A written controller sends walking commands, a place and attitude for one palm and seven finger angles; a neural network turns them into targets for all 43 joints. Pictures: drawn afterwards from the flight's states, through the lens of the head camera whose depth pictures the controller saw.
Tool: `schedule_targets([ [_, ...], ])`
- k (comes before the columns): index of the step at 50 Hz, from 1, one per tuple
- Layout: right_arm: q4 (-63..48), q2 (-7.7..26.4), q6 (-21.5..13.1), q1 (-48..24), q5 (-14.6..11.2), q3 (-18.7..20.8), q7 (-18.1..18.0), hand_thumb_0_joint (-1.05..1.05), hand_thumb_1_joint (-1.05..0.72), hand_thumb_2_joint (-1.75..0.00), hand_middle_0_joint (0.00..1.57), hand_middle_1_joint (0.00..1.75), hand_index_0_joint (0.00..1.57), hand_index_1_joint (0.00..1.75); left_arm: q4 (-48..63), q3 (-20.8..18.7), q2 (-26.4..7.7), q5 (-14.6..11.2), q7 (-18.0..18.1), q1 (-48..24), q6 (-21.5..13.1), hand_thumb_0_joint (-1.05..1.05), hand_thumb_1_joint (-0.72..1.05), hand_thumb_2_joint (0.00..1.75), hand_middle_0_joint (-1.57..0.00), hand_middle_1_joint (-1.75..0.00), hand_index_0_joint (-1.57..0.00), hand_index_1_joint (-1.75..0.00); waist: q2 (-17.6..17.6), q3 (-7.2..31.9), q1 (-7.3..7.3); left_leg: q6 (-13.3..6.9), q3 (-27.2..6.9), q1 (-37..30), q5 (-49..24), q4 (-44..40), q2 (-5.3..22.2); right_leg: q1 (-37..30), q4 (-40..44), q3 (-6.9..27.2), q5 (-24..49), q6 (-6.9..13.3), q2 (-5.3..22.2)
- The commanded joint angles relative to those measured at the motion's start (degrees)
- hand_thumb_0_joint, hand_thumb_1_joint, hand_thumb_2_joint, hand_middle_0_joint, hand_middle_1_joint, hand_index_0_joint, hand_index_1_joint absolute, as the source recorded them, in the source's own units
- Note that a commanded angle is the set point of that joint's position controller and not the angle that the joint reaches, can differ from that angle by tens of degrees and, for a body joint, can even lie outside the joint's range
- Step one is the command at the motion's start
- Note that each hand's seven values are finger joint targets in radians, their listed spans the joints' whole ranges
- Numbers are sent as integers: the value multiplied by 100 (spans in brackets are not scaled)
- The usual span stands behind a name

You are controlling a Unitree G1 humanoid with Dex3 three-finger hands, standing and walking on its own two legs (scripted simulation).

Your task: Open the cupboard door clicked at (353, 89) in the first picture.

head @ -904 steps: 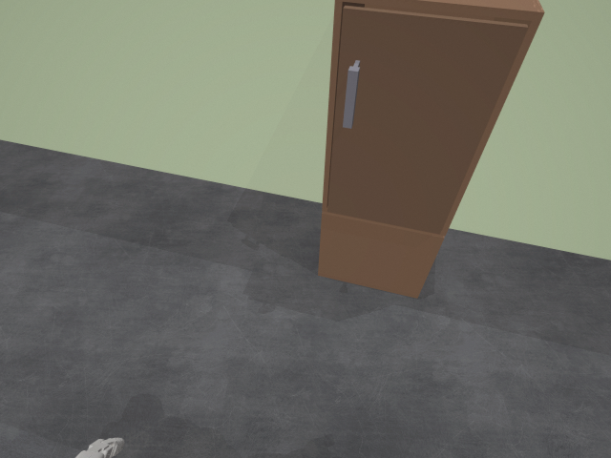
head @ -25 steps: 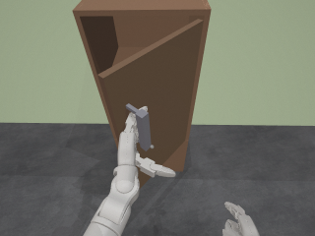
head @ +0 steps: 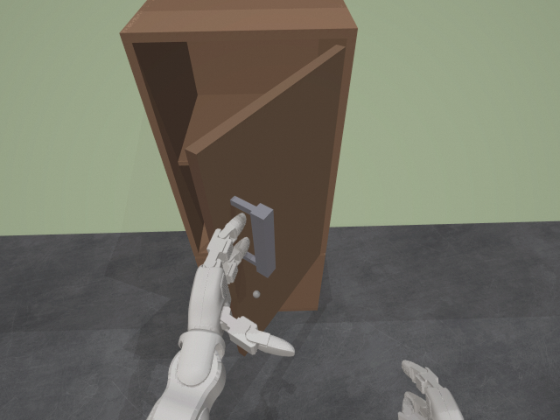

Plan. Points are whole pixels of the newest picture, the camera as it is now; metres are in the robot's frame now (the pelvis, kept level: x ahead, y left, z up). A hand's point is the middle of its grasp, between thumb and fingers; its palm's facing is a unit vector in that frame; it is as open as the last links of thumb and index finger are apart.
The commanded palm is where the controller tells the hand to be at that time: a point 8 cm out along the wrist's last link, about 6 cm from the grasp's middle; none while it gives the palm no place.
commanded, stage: slide the hand sideways off the handle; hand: left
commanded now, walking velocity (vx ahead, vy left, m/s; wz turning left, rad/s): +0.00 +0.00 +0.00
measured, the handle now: (253, 237) +0.36 +0.06 +0.08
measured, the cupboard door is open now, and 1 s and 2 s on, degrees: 54 53 53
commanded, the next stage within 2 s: draw the hand back to the body in 0.58 s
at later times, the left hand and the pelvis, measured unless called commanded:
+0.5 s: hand (218, 327) +0.22 +0.09 +0.08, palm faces +0.09 -1.00 -0.02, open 16.2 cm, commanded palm +0.18 +0.15 +0.08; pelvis +0.02 -0.02 -0.01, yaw +2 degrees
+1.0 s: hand (174, 323) +0.21 +0.14 +0.11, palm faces +0.08 -1.00 -0.05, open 16.3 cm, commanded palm +0.18 +0.19 +0.11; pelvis +0.02 -0.01 -0.01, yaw +2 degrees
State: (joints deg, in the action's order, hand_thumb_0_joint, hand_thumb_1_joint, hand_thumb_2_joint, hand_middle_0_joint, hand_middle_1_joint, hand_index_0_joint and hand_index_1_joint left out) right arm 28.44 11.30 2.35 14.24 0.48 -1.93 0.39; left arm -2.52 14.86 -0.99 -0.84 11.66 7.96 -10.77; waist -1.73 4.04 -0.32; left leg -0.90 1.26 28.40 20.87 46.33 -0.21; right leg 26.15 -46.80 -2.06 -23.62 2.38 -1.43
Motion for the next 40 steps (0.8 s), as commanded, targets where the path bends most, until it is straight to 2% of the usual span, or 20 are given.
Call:
schedule_targets([
  [1,-1111,513,-417,-828,-51,168,-74,0,-90,-90,20,30,20,30,1796,-245,123,-146,-45,-842,-401,0,-50,30,-15,-30,-15,-30,451,637,48,-64,-193,-507,-135,-715,-44,39,1111,102,243,-66,56],
  [2,-1081,522,-434,-816,-47,165,-76,0,-90,-90,20,30,20,30,1750,-340,33,-156,-54,-702,-409,0,-50,30,-15,-30,-15,-30,462,595,22,-61,-208,-488,-156,-696,-40,86,1088,97,306,-71,59],
  [3,-1091,519,-455,-793,-31,162,-69,0,-90,-90,20,30,20,30,1821,-331,67,-163,-82,-534,-411,0,-50,30,-15,-30,-15,-30,447,628,67,-54,-218,-479,-244,-690,-49,34,1025,76,457,-67,55],
  [4,-1104,527,-465,-758,-30,183,-60,0,-90,-90,20,30,20,30,1919,-432,-29,-144,-93,-282,-418,0,-50,30,-15,-30,-15,-30,406,771,101,-48,-204,-499,-386,-656,-49,-41,958,78,658,-58,55],
  [6,-1160,519,-482,-682,-25,195,-24,0,-90,-90,20,30,20,30,2195,-336,-1,-95,-138,41,-446,0,-50,30,-15,-30,-15,-30,337,980,99,-48,-195,-575,-658,-596,-54,-141,819,50,1043,-49,49],
  [8,-1210,517,-496,-646,-20,201,3,0,-90,-90,20,30,20,30,2345,-418,-88,-84,-179,511,-443,0,-50,30,-15,-30,-15,-30,290,937,139,-42,-185,-512,-809,-551,-52,-171,738,48,1351,-56,57],
  [11,-1271,536,-501,-592,-16,215,1,0,-90,-90,20,30,20,30,2582,-519,-249,-80,-297,978,-471,0,-50,30,-15,-30,-15,-30,552,913,112,-62,-173,-390,-893,-454,-60,-238,710,107,1616,-100,75],
  [13,-1289,537,-510,-609,-20,208,-23,0,-90,-90,20,30,20,30,2716,-607,-361,-106,-384,998,-501,0,-50,30,-15,-30,-15,-30,497,791,62,-66,-167,-304,-822,-396,-80,-170,711,171,1656,-130,102],
  [15,-1320,539,-549,-578,-20,211,-41,0,-90,-90,20,30,20,30,2863,-603,-347,-164,-501,1218,-549,0,-50,30,-15,-30,-15,-30,462,748,50,-65,-172,-272,-867,-320,-85,-150,682,197,1847,-164,125],
  [16,-1328,540,-572,-550,-33,204,-56,0,-90,-90,20,30,20,30,2893,-561,-328,-213,-570,1318,-569,0,-50,30,-15,-30,-15,-30,593,707,-8,-78,-198,-245,-838,-291,-80,-121,698,204,1867,-192,123],
  [20,-1331,548,-677,-491,-44,219,-102,0,-90,-90,20,30,20,30,3101,-862,-541,-393,-820,1850,-685,0,-50,30,-15,-30,-15,-30,540,860,63,-56,-201,-113,-856,-184,-110,-244,638,289,2160,-255,186],
  [22,-1354,554,-741,-456,-61,226,-113,0,-90,-90,20,30,20,30,3282,-814,-560,-439,-965,1964,-760,0,-50,30,-15,-30,-15,-30,502,898,10,-71,-205,-64,-891,-94,-121,-236,612,358,2325,-307,234],
  [23,-1328,565,-769,-401,-64,242,-125,0,-90,-90,20,30,20,30,3283,-956,-674,-479,-1035,2132,-798,0,-50,30,-15,-30,-15,-30,522,945,24,-58,-221,-18,-917,-54,-116,-278,592,406,2463,-331,257],
  [27,-1318,592,-880,-374,-99,260,-173,0,-90,-90,20,30,20,30,3320,-1121,-794,-641,-1368,2554,-913,0,-50,30,-15,-30,-15,-30,575,860,12,-52,-246,197,-840,70,-139,-243,591,504,2433,-381,308],
  [31,-1265,653,-1014,-370,-124,263,-248,0,-90,-90,20,30,20,30,3264,-1097,-808,-755,-1525,2057,-1009,0,-50,30,-15,-30,-15,-30,625,569,-137,-55,-300,388,-504,203,-148,152,738,601,1569,-378,324],
  [33,-1251,658,-1104,-387,-133,272,-268,0,-90,-90,20,30,20,30,3269,-1013,-729,-777,-1523,1771,-1057,0,-50,30,-15,-30,-15,-30,459,561,-159,-56,-311,387,-329,235,-149,364,761,590,1063,-339,314],
  [35,-1255,663,-1159,-348,-138,287,-284,0,-90,-90,20,30,20,30,3340,-1147,-853,-786,-1474,1795,-1052,0,-50,30,-15,-30,-15,-30,402,771,-72,-60,-315,330,-329,203,-134,312,739,541,864,-294,283],
  [36,-1247,677,-1164,-341,-145,300,-297,0,-90,-90,20,30,20,30,3388,-1356,-1081,-773,-1428,1810,-1038,0,-50,30,-15,-30,-15,-30,496,921,-26,-66,-311,303,-386,199,-136,168,762,599,902,-301,296],
  [37,-1268,656,-1177,-386,-161,311,-307,0,-90,-90,20,30,20,30,3494,-1485,-1171,-772,-1398,1908,-1020,0,-50,30,-15,-30,-15,-30,340,1103,62,-65,-285,223,-468,158,-131,33,737,613,992,-284,306],
  [40,-1288,610,-1163,-398,-195,266,-317,0,-90,-90,20,30,20,30,3553,-1720,-1260,-846,-1350,2220,-820,0,-50,30,-15,-30,-15,-30,370,1124,169,-69,-253,139,-631,18,-131,-205,717,522,1401,-289,279],
])
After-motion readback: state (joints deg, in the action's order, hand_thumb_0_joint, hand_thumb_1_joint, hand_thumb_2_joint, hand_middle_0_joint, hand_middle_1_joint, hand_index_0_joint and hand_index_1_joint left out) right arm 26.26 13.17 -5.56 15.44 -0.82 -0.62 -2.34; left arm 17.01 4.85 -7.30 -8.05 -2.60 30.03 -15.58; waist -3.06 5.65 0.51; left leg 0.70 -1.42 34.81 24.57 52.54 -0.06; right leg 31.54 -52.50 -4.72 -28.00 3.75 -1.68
